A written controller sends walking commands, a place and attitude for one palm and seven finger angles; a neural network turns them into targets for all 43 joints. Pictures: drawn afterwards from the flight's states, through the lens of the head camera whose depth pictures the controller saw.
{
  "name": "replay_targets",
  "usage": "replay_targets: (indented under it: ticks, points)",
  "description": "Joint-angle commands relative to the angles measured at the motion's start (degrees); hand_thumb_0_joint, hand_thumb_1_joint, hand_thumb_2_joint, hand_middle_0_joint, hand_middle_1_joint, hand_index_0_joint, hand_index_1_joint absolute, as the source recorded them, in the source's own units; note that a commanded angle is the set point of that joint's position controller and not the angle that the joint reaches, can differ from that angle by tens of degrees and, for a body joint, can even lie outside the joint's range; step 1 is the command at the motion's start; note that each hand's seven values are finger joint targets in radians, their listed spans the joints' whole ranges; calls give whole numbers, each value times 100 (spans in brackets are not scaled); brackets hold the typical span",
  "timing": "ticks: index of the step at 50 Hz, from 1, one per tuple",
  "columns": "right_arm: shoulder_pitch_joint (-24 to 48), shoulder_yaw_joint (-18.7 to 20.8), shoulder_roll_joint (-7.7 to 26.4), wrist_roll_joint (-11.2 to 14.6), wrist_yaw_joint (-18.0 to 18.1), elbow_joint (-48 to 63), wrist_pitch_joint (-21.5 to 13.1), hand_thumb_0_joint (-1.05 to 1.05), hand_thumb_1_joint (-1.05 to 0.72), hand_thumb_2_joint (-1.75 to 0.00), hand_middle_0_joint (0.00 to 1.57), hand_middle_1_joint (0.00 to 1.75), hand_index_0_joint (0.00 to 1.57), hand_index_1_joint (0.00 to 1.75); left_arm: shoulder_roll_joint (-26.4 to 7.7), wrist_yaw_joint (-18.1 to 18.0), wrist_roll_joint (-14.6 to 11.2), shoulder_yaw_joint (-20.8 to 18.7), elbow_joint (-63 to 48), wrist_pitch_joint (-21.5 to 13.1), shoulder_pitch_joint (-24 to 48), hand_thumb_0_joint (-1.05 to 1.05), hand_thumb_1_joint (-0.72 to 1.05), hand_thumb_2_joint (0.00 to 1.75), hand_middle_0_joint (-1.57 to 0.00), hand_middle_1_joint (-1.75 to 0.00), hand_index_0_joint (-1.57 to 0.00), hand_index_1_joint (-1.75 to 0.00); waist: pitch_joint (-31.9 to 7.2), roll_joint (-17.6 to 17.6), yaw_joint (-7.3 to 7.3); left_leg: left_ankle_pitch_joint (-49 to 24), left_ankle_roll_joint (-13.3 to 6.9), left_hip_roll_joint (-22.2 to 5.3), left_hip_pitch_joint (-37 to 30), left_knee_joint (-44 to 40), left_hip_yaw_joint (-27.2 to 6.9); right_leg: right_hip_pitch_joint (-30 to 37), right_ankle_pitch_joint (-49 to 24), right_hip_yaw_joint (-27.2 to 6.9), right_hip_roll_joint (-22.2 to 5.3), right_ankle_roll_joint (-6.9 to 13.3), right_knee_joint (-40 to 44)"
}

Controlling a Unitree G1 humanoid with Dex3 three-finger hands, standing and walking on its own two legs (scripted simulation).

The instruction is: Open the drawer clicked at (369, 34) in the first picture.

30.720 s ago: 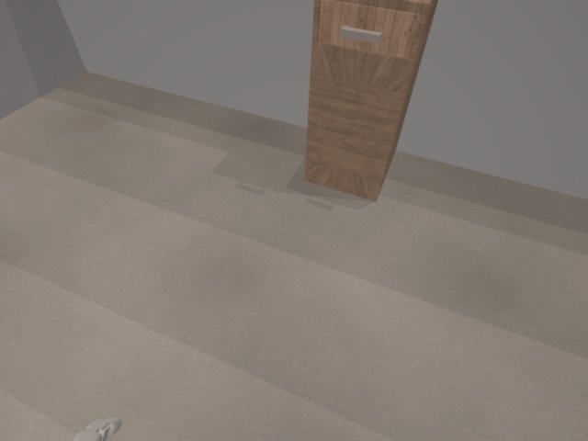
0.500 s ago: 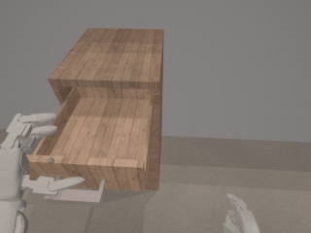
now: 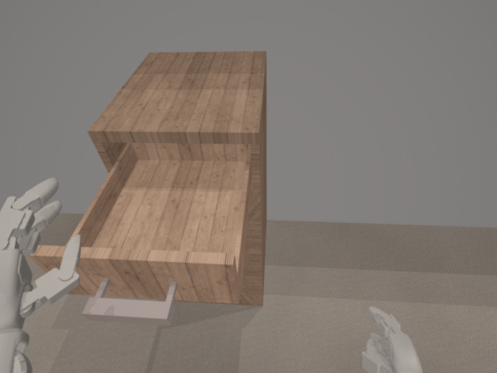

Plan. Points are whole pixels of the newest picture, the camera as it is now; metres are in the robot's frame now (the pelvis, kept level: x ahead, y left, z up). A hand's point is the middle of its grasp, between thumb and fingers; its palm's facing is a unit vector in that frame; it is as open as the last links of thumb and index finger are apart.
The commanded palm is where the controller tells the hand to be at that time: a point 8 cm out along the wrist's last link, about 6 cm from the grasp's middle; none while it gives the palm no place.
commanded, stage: draw the hand back to the body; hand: left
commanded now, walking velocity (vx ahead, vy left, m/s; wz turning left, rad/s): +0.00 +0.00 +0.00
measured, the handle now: (134, 298) +0.23 +0.23 +0.00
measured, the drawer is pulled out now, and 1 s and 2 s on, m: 0.30 0.30 0.30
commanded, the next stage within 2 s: step back with the hand held close in 0.18 s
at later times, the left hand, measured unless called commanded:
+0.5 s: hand (79, 267) +0.19 +0.22 +0.17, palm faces +0.33 -0.82 -0.46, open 7.4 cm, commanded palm +0.12 +0.27 +0.19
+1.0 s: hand (33, 328) +0.12 +0.24 +0.17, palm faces +0.38 -0.79 -0.47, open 7.4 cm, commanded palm +0.06 +0.28 +0.19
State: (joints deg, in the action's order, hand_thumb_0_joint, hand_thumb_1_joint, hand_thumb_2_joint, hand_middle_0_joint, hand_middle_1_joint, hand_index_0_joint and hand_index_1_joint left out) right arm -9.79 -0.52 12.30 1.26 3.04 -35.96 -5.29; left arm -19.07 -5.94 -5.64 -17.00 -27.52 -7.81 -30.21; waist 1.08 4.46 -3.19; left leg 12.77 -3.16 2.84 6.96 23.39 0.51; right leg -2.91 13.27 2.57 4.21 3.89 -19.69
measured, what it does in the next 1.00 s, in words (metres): steps on the spot: right foot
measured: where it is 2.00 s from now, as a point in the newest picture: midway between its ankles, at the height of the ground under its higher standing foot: outside the picture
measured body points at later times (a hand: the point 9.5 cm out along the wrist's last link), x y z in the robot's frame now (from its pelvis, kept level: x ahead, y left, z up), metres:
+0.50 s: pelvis -0.01 -0.01 +0.00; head +0.01 -0.02 +0.45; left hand +0.16 +0.27 +0.19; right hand +0.16 -0.24 -0.09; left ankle +0.00 +0.08 -0.74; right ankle -0.02 -0.07 -0.74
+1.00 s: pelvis -0.08 +0.00 -0.02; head -0.05 +0.00 +0.43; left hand +0.09 +0.28 +0.19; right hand +0.10 -0.22 -0.10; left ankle +0.00 +0.08 -0.74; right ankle -0.10 -0.10 -0.74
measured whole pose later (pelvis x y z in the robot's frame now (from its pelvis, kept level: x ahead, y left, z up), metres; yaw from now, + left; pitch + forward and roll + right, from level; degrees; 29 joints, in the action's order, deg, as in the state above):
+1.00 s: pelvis -0.08 +0.00 -0.02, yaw -1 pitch +2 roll -1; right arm -10.7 -0.6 10.5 -1.2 3.7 -32.0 -6.6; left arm -21.7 -9.8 -2.8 -22.8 -37.9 -10.4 -36.4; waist 1.1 1.3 -0.6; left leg 9.5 -3.9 2.1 25.0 32.4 2.1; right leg -16.9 19.9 0.8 2.5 0.7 -34.1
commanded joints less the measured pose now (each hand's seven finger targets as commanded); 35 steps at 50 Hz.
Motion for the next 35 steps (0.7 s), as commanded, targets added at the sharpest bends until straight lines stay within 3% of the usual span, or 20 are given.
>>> replay_targets:
  ticks: [1, 3, 5, 10, 13, 14, 15, 16, 17, 18, 20, 21, 24, 27, 29, 31, 35]
  points:
    - [736, 185, 590, -6, 9, 966, -334, 0, -90, -90, 20, 30, 20, 30, -942, -63, 4, -611, -1190, -383, 336, 0, 90, 90, -20, -30, -20, -30, -342, -169, 16, -956, 190, -469, -360, -282, -310, -461, -803, -303, -492, -159, 408]
    - [759, 190, 580, -11, 7, 977, -322, 0, -90, -90, 20, 30, 20, 30, -967, -63, -3, -648, -1148, -377, 349, 0, 90, 90, -20, -30, -20, -30, -340, -270, 5, -875, 176, -468, -331, -286, -299, -470, -734, -316, -500, -176, 422]
    - [749, 186, 581, -14, 7, 933, -330, 0, -90, -90, 20, 30, 20, 30, -969, -74, 7, -637, -1194, -399, 375, 0, 90, 90, -20, -30, -20, -30, -307, -17, 25, -846, 192, -454, -347, -282, -279, -486, -711, -328, -505, -158, 473]
    - [766, 185, 569, -15, 6, 919, -344, 0, -90, -90, 20, 30, 20, 30, -976, -87, 2, -652, -1193, -399, 328, 0, 90, 90, -20, -30, -20, -30, -323, 37, 18, -855, 188, -443, -349, -250, -258, -479, -757, -353, -514, -164, 492]
    - [764, 203, 568, 1, 3, 954, -351, 0, -90, -90, 20, 30, 20, 30, -986, -89, -3, -654, -1184, -413, 290, 0, 90, 90, -20, -30, -20, -30, -362, -241, 9, -809, 167, -463, -347, -249, -274, -481, -691, -363, -522, -181, 478]
    - [785, 199, 582, 3, 9, 942, -355, 0, -90, -90, 20, 30, 20, 30, -998, -85, 7, -649, -1203, -410, 368, 0, 90, 90, -20, -30, -20, -30, -242, -63, 17, -772, 178, -446, -315, -240, -265, -542, -650, -398, -521, -165, 530]
    - [631, 192, 684, 67, 9, 1180, -298, 0, -90, -90, 20, 30, 20, 30, -1846, -130, 88, -1533, -1762, -620, 1012, 0, 90, 90, -20, -30, -20, -30, 314, -164, 186, -217, 37, -496, 85, -21, -506, -1361, -655, -1187, -859, -170, 812]
    - [548, 202, 590, -8, -5, 989, -244, 0, -90, -90, 20, 30, 20, 30, -1356, -77, 122, -1201, -1216, -683, 541, 0, 90, 90, -20, -30, -20, -30, 192, -542, 257, -82, -4, -438, 91, 205, -541, -1379, -520, -1235, -1003, -153, 906]
    - [595, 237, 591, 31, -29, 1037, -226, 0, -90, -90, 20, 30, 20, 30, -1212, -55, 166, -1048, -1133, -662, 357, 0, 90, 90, -20, -30, -20, -30, 153, -715, 262, -130, -13, -434, 4, 372, -530, -1477, -718, -1377, -1105, -153, 920]
    - [517, 239, 625, 20, -60, 1052, -186, 0, -90, -90, 20, 30, 20, 30, -1087, -37, 194, -932, -1064, -672, 209, 0, 90, 90, -20, -30, -20, -30, -45, -861, 295, -214, -12, -411, 38, 466, -478, -1363, -803, -1308, -1156, -166, 853]
    - [531, 315, 658, 45, -66, 1115, -197, 0, -90, -90, 20, 30, 20, 30, -1131, -33, 204, -992, -1174, -735, 51, 0, 90, 90, -20, -30, -20, -30, -384, -575, 294, -475, 12, -457, 44, 498, -416, -1172, -1402, -1275, -1243, -171, 564]
    - [460, 325, 690, 41, -86, 1127, -155, 0, -90, -90, 20, 30, 20, 30, -1016, -26, 207, -897, -1151, -737, -148, 0, 90, 90, -20, -30, -20, -30, -538, -464, 302, -674, 3, -487, 58, 462, -396, -1048, -1598, -1157, -1213, -198, 415]
    - [508, 376, 736, 48, -74, 1247, -99, 0, -90, -90, 20, 30, 20, 30, -1222, -56, 221, -1075, -1514, -750, -347, 0, 90, 90, -20, -30, -20, -30, -908, -171, 273, -1437, 3, -668, 81, 292, -444, -836, -2038, -918, -1072, -269, -50]
    - [504, 422, 696, 80, -46, 1374, -24, 0, -90, -90, 20, 30, 20, 30, -1376, -106, 199, -1284, -1773, -719, -599, 0, 90, 90, -20, -30, -20, -30, -1144, -424, 278, -1851, 9, -803, 269, 349, -540, -647, -2267, -864, -1016, -262, -359]
    - [469, 437, 717, 70, -24, 1414, 0, 0, -90, -90, 20, 30, 20, 30, -1547, -134, 193, -1443, -2015, -744, -625, 0, 90, 90, -20, -30, -20, -30, -1295, -396, 286, -1944, 32, -803, 364, 418, -584, -636, -2319, -849, -1035, -190, -474]
    - [411, 443, 678, 78, -7, 1467, 19, 0, -90, -90, 20, 30, 20, 30, -1468, -169, 173, -1434, -2085, -737, -854, 0, 90, 90, -20, -30, -20, -30, -1307, -345, 311, -1950, 43, -842, 500, 468, -664, -637, -2245, -832, -1042, -128, -599]
    - [427, 437, 666, 47, 29, 1484, -15, 0, -90, -90, 20, 30, 20, 30, -1501, -210, 179, -1510, -2198, -715, -994, 0, 90, 90, -20, -30, -20, -30, -1153, 44, 298, -1789, 5, -1084, 862, 121, -962, -754, -1403, -659, -785, -180, -913]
